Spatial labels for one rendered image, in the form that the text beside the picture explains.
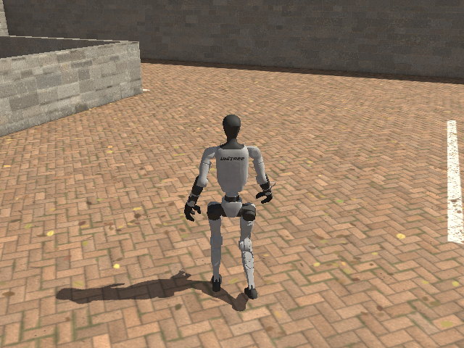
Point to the robot left forearm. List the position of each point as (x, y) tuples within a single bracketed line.
[(195, 193)]

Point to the robot right forearm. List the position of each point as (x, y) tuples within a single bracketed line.
[(266, 187)]

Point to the right robot upper arm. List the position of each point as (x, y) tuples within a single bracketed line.
[(255, 154)]

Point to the right robot hand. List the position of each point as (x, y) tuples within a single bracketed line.
[(269, 197)]

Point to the robot head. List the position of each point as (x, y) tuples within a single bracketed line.
[(231, 126)]

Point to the left robot shin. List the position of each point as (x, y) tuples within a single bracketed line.
[(215, 259)]

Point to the left robot hand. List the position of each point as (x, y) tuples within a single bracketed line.
[(189, 210)]

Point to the left robot upper arm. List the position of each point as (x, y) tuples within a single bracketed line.
[(204, 167)]

